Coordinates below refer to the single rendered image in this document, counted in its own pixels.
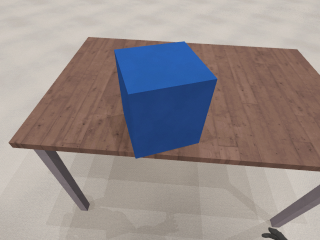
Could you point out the table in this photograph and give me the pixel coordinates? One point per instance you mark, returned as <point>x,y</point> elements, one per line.
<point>264,112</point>

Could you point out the carton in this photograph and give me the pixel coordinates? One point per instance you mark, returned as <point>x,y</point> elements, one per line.
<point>166,91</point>

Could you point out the robot right hand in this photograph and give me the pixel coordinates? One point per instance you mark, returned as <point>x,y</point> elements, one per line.
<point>274,234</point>

